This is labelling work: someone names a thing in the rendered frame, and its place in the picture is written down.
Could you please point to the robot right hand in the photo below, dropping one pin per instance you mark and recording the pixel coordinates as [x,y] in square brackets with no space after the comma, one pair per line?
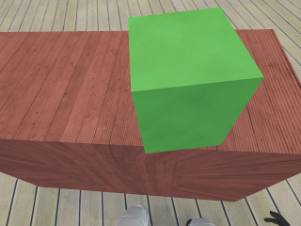
[277,219]

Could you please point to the carton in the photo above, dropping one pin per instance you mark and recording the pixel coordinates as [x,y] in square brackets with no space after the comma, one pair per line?
[191,78]

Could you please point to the pedestal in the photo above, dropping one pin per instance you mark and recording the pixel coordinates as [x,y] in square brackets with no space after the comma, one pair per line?
[68,120]

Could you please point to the left robot thigh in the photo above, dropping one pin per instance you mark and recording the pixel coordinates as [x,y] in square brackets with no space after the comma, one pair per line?
[134,216]

